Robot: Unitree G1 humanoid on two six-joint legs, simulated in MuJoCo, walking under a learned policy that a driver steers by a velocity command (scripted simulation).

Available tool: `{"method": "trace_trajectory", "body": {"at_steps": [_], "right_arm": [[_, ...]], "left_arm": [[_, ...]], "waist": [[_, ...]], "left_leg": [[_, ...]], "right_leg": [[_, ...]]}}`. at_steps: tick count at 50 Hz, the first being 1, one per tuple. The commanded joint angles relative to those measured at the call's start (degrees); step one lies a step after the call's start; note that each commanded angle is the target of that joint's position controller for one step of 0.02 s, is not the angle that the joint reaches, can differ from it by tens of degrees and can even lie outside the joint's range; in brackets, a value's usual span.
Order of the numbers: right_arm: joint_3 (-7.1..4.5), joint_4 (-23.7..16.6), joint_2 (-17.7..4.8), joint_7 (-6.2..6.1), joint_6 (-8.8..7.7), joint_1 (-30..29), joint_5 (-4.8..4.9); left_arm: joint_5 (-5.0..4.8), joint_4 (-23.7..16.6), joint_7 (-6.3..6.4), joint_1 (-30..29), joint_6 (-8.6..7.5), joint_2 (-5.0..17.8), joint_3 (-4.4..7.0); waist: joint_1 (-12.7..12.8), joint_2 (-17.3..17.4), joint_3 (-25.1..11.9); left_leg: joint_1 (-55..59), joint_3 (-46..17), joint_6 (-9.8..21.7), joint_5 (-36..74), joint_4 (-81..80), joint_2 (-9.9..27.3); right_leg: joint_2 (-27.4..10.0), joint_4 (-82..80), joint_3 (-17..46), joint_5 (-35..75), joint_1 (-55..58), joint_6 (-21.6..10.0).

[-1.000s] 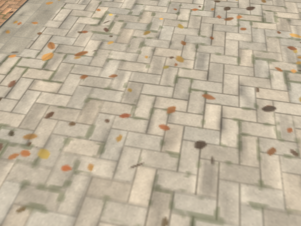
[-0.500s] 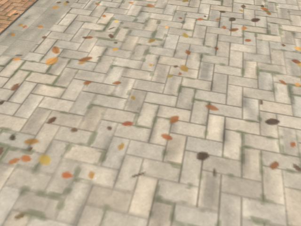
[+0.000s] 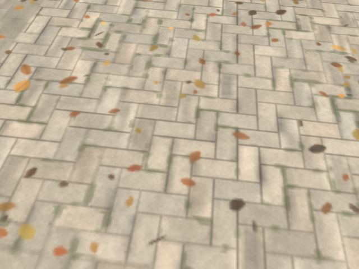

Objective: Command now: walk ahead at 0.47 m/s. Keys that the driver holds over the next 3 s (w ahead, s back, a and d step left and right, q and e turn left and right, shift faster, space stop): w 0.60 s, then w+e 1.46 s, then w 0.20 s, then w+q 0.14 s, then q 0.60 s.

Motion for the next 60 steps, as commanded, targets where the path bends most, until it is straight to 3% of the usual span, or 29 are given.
{"method": "trace_trajectory", "body": {"at_steps": [1, 3, 5, 6, 7, 8, 9, 10, 11, 12, 14, 16, 19, 23, 28, 31, 33, 34, 35, 36, 37, 38, 39, 42, 45, 50, 55, 58, 60], "right_arm": [[-2.09, -1.17, -10.48, -0.63, 0.16, 3.18, 0.58], [-2.58, -1.4, -11.16, -0.8, 0.74, 2.63, 0.64], [-3.21, -2.32, -12.71, -0.9, 1.42, 0.91, 0.16], [-3.2, -2.8, -12.63, -0.86, 2.03, -0.11, -0.26], [-2.63, -3.78, -11.57, -0.79, 2.25, -0.45, -0.74], [-0.55, -4.73, -4.21, 0.12, 1.27, 7.3, -0.85], [-0.08, -3.3, -3.7, 0.6, -0.39, 7.38, -0.16], [-1.78, -5.59, -9.74, 0.98, -1.73, 1.19, 1.74], [-2.08, -7.36, -11.14, 0.8, -2.4, -3.91, 2.65], [-2.23, -7.89, -10.47, 0.33, -2.4, -6.21, 2.21], [-2.45, -7.36, -8.07, -0.18, -0.91, -3.88, 1.03], [-2.27, -7.58, -6.13, -0.41, 0.36, -3.3, 0.65], [-2.54, -10.74, -7.14, -0.64, 0.72, -10.2, -0.13], [-1.92, -13.63, -5.71, 0.2, -0.28, -19.33, -0.02], [-1.68, -16.88, -6.57, 1.68, -0.78, -26.73, 0.81], [-2.53, -17.47, -8.88, 2.35, -1.17, -24.74, 0.83], [-4.94, -13.67, -13.2, 1.72, -1.39, -10.25, 0.66], [-6.19, -11.98, -17.89, 1.04, -1.23, 0.31, -0.22], [-6.62, -10.67, -20.25, 1.43, -0.82, 2.14, -0.48], [-4.9, -11.73, -13.62, 1.49, -1.06, 0.52, -0.32], [-4.16, -12.57, -11.27, 1.31, -1.35, -4.2, -0.29], [-3.71, -13.22, -10.03, 1.35, -1.57, -8.54, -0.42], [-3.4, -13.28, -8.48, 1.41, -1.75, -11.13, -0.52], [-3.33, -12.35, -7.43, 1.31, -2.32, -12.74, -1.27], [-4.01, -11.4, -9.08, 0.49, -2.43, -11.78, -1.42], [-4.54, -10.86, -10.88, -0.76, -1.48, -10.11, -1.08], [-5.27, -9.35, -12.23, -1.11, 0.46, -5.31, 0.05], [-5.93, -10.18, -14.24, -1.45, 1.71, -6.98, 0.59], [-6.22, -11.07, -15.57, -1.75, 2.61, -8.88, 0.93]], "left_arm": [[-0.31, -6.34, -0.94, -9.86, -1.24, 2.02, -0.02], [-0.29, -6.85, -1.59, -9.8, -1.61, 3.16, 0.33], [-0.19, -5.65, -1.61, -4.28, -1.64, 5.82, 1.58], [-0.3, -3.31, -1.28, 3.84, -1.48, 7.88, 2.82], [-0.23, -0.42, -0.68, 14.18, -1.15, 10.24, 3.96], [1.39, 1.52, -0.36, 21.91, -0.82, 15.63, 5.39], [0.9, 2.31, -0.48, 22.4, -0.51, 11.85, 4.26], [0.47, 1.87, -0.46, 17.17, -0.73, 9.04, 3.18], [0.66, 0.66, -0.36, 11.64, -0.96, 7.34, 2.64], [1.08, 0.45, -0.67, 7.95, -1.37, 5.81, 2.17], [1.76, 0.65, -1.13, 5.18, -1.99, 3.69, 1.64], [1.29, 1.9, -1.21, 6.22, -2.37, 4.25, 1.77], [1.38, 3.52, -0.1, 9.42, -2.36, 6.59, 2.4], [0.74, 4.86, 1.09, 12.96, -1.67, 7.84, 2.62], [-0.05, 7.81, 1.42, 18.38, -0.36, 8.51, 3.01], [-0.12, 8.05, 1.7, 17.82, 0.69, 9.4, 3.49], [0.36, 7.35, 1.67, 16.29, 1.25, 8.09, 2.83], [1.67, 5.59, 1.67, 17.19, 1.14, 5.1, 1.53], [0.66, 5.74, 1.17, 24.7, 0.0, -2.36, -0.37], [-1.04, 6.44, 1.23, 20.69, -0.87, 5.37, 1.35], [-2.18, 4.91, 1.3, 15.86, -1.34, 8.06, 2.3], [-1.89, 4.72, 1.76, 13.84, -1.3, 7.44, 2.37], [-1.12, 4.87, 2.03, 13.07, -0.89, 6.66, 2.76], [-1.14, 5.22, 1.65, 15.14, 1.25, 3.02, 2.87], [-0.65, 3.13, 1.58, 11.61, 2.33, 2.36, 3.04], [0.0, -0.22, 0.12, 3.46, 1.69, 1.12, 2.46], [-0.04, -4.94, -1.7, -4.76, 1.61, 0.59, 1.84], [-0.31, -6.44, -2.5, -3.05, 1.93, 2.68, 2.84], [-0.66, -4.62, -2.28, 7.46, 2.21, 6.59, 5.06]], "waist": [[0.04, 6.55, 7.34], [1.69, 6.8, 6.16], [5.54, 8.89, 0.98], [9.89, 9.35, -4.32], [14.28, 8.47, -11.01], [11.83, -4.31, -21.34], [11.89, -9.52, -26.29], [11.31, -6.93, -15.88], [9.68, -2.82, -8.42], [7.61, 1.24, -3.37], [3.96, -0.5, -1.47], [2.8, -0.55, -0.05], [3.87, 0.23, 2.5], [6.74, 0.59, 3.31], [8.75, 0.5, 4.33], [6.19, -0.62, 2.3], [-1.28, -0.21, -6.59], [-4.22, 6.8, -16.31], [0.22, 22.07, -22.73], [-2.03, 14.02, -18.7], [-1.21, 11.55, -10.8], [0.7, 7.5, -7.03], [2.02, 7.1, -3.85], [4.91, 8.23, -1.6], [5.07, 6.38, 0.93], [2.89, 5.06, 3.16], [0.45, 4.42, 5.25], [3.5, 7.04, 2.13], [10.04, 8.19, -4.19]], "left_leg": [[-3.2, -5.76, 6.94, 21.38, -2.4, 16.01], [1.08, -5.47, 6.18, 27.2, 0.76, 17.7], [3.52, -4.88, 5.04, 45.44, 8.39, 17.92], [2.41, -3.37, 4.03, 53.6, 18.13, 16.14], [-6.66, -2.28, 2.49, 48.13, 31.57, 13.78], [-30.94, -0.38, -1.13, 23.55, 55.21, 5.03], [-39.45, -7.49, -1.45, -15.66, 67.07, -0.64], [-45.29, -9.72, -0.05, -14.6, 71.68, 3.16], [-45.68, -7.82, 0.71, -9.68, 70.25, 6.35], [-43.77, -6.62, 0.59, -5.27, 66.01, 8.86], [-36.83, -6.92, 0.14, -1.3, 60.87, 11.6], [-36.13, -6.02, -0.87, -0.26, 57.39, 12.33], [-42.35, -5.41, -2.85, 7.91, 47.86, 13.15], [-39.92, -2.65, -3.37, 21.05, 30.52, 10.48], [-41.59, -3.08, -2.0, 19.81, 22.18, 8.75], [-36.96, -2.64, 0.14, 12.68, 20.08, 7.17], [-16.04, -1.11, 2.85, 12.0, 18.89, 5.18], [1.92, -13.56, 6.38, 11.68, 20.67, 16.7], [17.99, -39.42, 14.1, -1.19, 12.96, 27.94], [14.12, -39.5, 11.58, -6.73, 9.45, 26.31], [6.82, -30.17, 8.9, -3.57, 8.41, 24.82], [-0.62, -23.67, 7.73, 2.42, 6.72, 22.81], [-6.05, -18.22, 7.01, 6.25, 4.65, 20.81], [-12.87, -8.55, 6.67, 13.17, 0.74, 18.22], [-13.07, -2.86, 7.4, 17.76, -1.04, 18.2], [-10.39, 5.07, 6.3, 19.71, -2.21, 17.1], [-0.62, 8.72, 5.74, 26.25, 1.62, 19.99], [2.34, 11.07, 4.02, 48.06, 9.96, 20.55], [-0.19, 12.32, 2.24, 58.89, 25.78, 19.15]], "right_leg": [[1.85, -5.44, -1.04, 1.64, -0.67, -1.26], [2.45, -7.12, -0.73, -1.21, 0.62, -2.95], [5.39, -6.44, -2.5, -5.43, 9.64, -4.85], [7.41, -6.72, -4.11, -5.82, 19.99, -6.38], [4.2, -5.23, -0.83, -4.91, 36.67, -8.69], [-11.32, -6.49, 24.51, -15.55, 61.85, -17.97], [-16.95, -17.94, 43.87, -22.35, 65.03, -20.62], [-15.03, -20.35, 38.03, -25.18, 56.68, -17.37], [-13.2, -21.98, 29.32, -21.42, 46.62, -15.57], [-10.89, -24.19, 22.52, -15.16, 37.26, -14.46], [-7.32, -27.57, 15.15, -9.81, 28.22, -13.17], [-6.52, -29.95, 11.43, -6.8, 24.54, -14.01], [-6.06, -31.87, 8.26, -4.09, 25.34, -14.38], [-3.43, -31.9, 3.06, -2.6, 26.69, -11.77], [-7.48, -28.44, 3.87, -1.95, 37.35, -11.01], [-9.52, -22.65, 5.24, 7.01, 42.12, -9.46], [-4.88, -5.53, 2.88, 18.03, 37.26, -7.03], [-0.41, 13.25, 0.18, 1.65, 25.18, -4.96], [9.41, 30.65, 1.67, -34.77, 3.84, -2.09], [6.5, 36.76, 8.95, -35.77, -1.33, -2.81], [3.88, 37.16, 8.16, -30.16, -3.99, -3.56], [1.02, 35.14, 7.02, -24.84, -1.76, -3.16], [-0.57, 32.19, 6.98, -21.33, 0.04, -2.72], [-2.52, 29.49, 6.63, -16.95, 4.89, -1.98], [-2.9, 24.94, 7.01, -11.13, -0.09, -1.03], [-1.94, 9.29, 2.96, 0.09, -1.12, -0.65], [-0.49, 1.7, -1.49, -3.15, -4.26, -2.72], [3.67, 0.69, -5.69, -10.55, 2.75, -5.55], [8.23, -0.85, -7.81, -13.16, 17.52, -8.59]]}}
Next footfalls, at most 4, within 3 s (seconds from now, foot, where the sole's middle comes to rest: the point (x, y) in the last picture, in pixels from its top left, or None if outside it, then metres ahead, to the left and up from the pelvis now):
0.14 right None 0.29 -0.13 -0.78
0.66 left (137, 244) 0.59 0.11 -0.78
1.22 right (201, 182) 0.85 -0.16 -0.78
1.72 left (182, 122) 1.20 -0.11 -0.78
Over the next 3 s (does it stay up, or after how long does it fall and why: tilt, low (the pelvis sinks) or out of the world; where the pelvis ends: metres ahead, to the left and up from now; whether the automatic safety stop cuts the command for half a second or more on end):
stays up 1.37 -0.52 -0.01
